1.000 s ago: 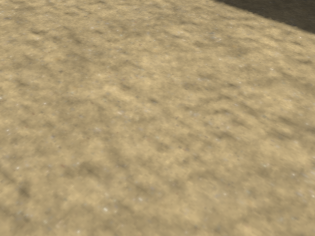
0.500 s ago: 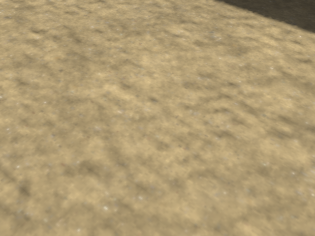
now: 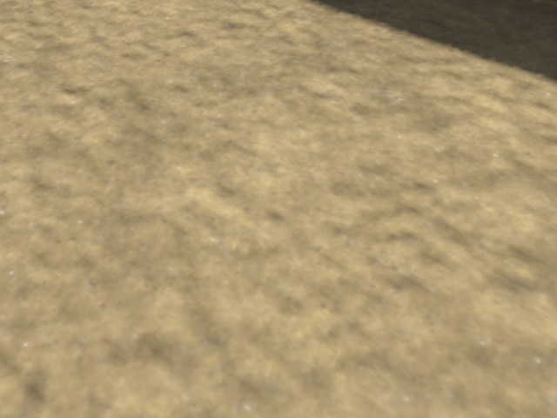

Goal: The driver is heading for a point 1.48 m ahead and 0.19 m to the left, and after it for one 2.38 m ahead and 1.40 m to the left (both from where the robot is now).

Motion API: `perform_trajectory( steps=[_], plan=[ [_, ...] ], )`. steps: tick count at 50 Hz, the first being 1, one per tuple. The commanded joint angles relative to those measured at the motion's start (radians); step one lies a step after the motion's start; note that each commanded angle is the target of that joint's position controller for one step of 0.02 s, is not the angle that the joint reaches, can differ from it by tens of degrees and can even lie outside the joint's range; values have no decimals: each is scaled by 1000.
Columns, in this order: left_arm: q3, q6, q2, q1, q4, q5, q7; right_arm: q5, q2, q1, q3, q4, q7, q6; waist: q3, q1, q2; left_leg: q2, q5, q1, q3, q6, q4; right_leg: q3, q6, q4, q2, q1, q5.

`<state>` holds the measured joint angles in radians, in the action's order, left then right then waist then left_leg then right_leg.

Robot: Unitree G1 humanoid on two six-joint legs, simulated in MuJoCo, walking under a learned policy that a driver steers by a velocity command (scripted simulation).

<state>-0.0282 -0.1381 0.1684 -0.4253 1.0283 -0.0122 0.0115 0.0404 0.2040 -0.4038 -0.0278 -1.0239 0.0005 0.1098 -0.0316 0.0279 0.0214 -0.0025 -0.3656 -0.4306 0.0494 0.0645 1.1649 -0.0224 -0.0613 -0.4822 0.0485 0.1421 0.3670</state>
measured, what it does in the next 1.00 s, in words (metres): walks ahead: left foot, then right foot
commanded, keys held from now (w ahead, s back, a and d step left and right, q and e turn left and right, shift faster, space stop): w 0.10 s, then no key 0.56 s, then w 0.34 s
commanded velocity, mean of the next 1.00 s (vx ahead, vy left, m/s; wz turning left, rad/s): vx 0.23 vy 0.00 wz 0.00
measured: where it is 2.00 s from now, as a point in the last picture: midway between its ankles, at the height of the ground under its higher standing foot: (293, 409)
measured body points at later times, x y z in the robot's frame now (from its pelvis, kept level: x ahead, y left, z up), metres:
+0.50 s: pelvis +0.20 +0.02 +0.00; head +0.23 +0.02 +0.45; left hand +0.24 +0.27 -0.15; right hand +0.31 -0.23 -0.13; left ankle +0.31 +0.09 -0.73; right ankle +0.16 -0.13 -0.67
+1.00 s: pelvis +0.30 +0.03 +0.00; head +0.31 +0.03 +0.45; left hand +0.25 +0.29 -0.14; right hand +0.40 -0.24 -0.12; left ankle +0.31 +0.13 -0.74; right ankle +0.26 -0.13 -0.73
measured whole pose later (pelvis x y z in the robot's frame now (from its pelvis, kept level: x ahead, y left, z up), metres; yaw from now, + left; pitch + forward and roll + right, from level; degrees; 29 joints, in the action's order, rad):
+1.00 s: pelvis +0.30 +0.03 +0.00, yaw -1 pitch +3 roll -1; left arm -0.08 -0.06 0.22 -0.43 1.04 -0.03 -0.03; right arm 0.03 0.26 -0.17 -0.05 -0.98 0.00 0.08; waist -0.05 0.04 -0.01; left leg 0.01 -0.27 -0.31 -0.05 0.07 0.49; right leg 0.01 0.02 -0.45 -0.05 0.21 0.30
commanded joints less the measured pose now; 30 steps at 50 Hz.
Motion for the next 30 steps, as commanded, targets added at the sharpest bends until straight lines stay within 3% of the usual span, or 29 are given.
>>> perform_trajectory(
  steps=[1,3,5,7,8,9,11,13,14,15,16,17,18,19,20,21,23,25,28,30],
  plan=[
    [4,29,73,-135,11,3,5,-10,87,128,-27,116,-9,35,142,8,-46,90,126,-511,-7,29,100,289,-120,264,-284,-306,-553],
    [17,50,51,-177,26,12,-1,-10,44,150,-24,130,-23,19,127,2,-91,95,175,-466,-58,15,65,192,-91,280,-236,-258,-635],
    [19,51,79,-157,16,19,-14,-15,16,244,-10,175,-29,6,158,-2,-84,89,263,-409,-94,-6,-77,138,-96,331,-208,-142,-640],
    [22,50,105,-113,-9,22,-30,-19,-5,392,7,234,-26,7,209,12,-66,46,362,-281,-139,-24,-339,76,-73,345,-166,-3,-746],
    [17,49,128,-131,-10,21,-37,-19,-7,440,11,252,-27,8,204,26,-87,16,396,-203,-163,-30,-432,68,-63,351,-162,25,-807],
    [11,47,155,-158,-3,17,-42,-15,8,464,9,265,-29,8,187,30,-115,-6,418,-147,-170,-31,-487,73,-59,341,-174,11,-855],
    [3,40,176,-154,1,5,-49,-8,60,455,-2,277,-33,6,145,-3,-154,-31,461,-63,-144,-7,-574,77,-40,281,-195,-57,-973],
    [-2,40,177,-113,-9,5,-53,-20,126,334,-27,245,-27,6,52,-79,-184,-75,456,72,-124,26,-612,87,-8,140,-204,-143,-1132],
    [-3,47,177,-72,-19,13,-49,-25,152,195,-42,198,-24,8,-24,-151,-192,-82,499,202,-111,51,-659,82,4,-6,-191,-168,-1171],
    [0,48,176,-43,-31,17,-37,-35,179,75,-52,156,-15,4,-90,-211,-168,-23,647,367,-71,80,-724,71,27,-191,-152,-117,-1070],
    [18,41,109,-93,-48,43,-24,-76,255,-38,-58,125,-6,-6,-241,-191,37,213,1115,691,133,172,-590,47,53,-560,-50,130,-492],
    [44,35,-2,-316,10,12,-8,-99,220,-37,-37,121,-13,-7,-463,-83,253,469,1339,891,500,380,-640,145,80,-905,73,323,306],
    [21,30,90,-296,29,1,1,-77,167,40,-30,131,-23,-15,-423,-96,116,414,1125,704,487,363,-730,246,71,-972,25,305,250],
    [10,43,123,-160,-20,-10,-4,-49,138,194,-21,162,-26,-18,-222,-60,60,357,889,515,339,305,-780,162,78,-939,-32,375,197],
    [4,58,124,-75,-39,3,-16,-35,95,283,-4,172,-32,-15,-104,-29,-44,298,746,325,246,254,-851,122,87,-860,-76,359,145],
    [-11,79,130,-53,-44,7,-32,-36,72,326,7,176,-33,-11,-60,-3,-51,253,637,196,180,218,-890,115,89,-781,-108,303,107],
    [-6,110,73,-86,-41,10,-50,-63,99,348,1,155,-33,-17,-8,37,20,182,525,-13,77,186,-949,77,96,-620,-114,152,53],
    [-3,121,54,-70,-49,12,-67,-83,112,317,-2,136,-23,-17,-18,38,64,167,523,-37,45,197,-952,60,102,-454,-111,118,56],
    [-9,141,86,-9,-60,18,-72,-67,141,286,-11,129,-3,-31,-64,12,83,184,157,-11,92,188,-976,55,93,-288,-114,85,-29],
    [-17,149,98,9,-56,21,-66,-49,147,300,-12,129,9,-48,-35,26,88,180,-77,-64,113,151,-991,31,78,-193,-96,28,-121]
  ],
)
Next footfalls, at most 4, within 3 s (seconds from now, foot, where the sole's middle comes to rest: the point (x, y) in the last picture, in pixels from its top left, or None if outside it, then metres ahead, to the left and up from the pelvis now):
0.30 left None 0.35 0.09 -0.77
0.66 right None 0.30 -0.13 -0.77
1.00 left None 0.35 0.13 -0.77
1.42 right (349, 368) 0.66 -0.10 -0.77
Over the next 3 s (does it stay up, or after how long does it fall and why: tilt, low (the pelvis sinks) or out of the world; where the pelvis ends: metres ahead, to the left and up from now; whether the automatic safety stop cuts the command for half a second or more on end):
stays up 0.88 0.01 0.00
